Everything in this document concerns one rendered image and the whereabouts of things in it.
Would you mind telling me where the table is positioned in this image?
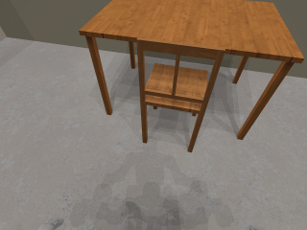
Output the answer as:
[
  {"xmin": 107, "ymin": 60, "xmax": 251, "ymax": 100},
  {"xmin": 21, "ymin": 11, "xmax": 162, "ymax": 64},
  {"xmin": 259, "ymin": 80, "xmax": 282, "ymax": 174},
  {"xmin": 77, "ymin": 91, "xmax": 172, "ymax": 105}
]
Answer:
[{"xmin": 79, "ymin": 0, "xmax": 305, "ymax": 140}]

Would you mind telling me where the robot left hand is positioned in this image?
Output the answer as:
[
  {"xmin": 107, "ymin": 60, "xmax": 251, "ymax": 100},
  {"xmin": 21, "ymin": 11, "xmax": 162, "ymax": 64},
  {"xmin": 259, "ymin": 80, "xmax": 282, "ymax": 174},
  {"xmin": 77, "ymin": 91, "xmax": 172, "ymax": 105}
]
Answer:
[{"xmin": 37, "ymin": 218, "xmax": 64, "ymax": 230}]

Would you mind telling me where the chair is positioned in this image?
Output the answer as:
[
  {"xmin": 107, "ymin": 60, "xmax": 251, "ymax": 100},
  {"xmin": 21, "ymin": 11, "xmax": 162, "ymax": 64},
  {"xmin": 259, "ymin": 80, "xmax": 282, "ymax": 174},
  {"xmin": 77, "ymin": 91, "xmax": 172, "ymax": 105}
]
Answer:
[{"xmin": 136, "ymin": 37, "xmax": 225, "ymax": 152}]

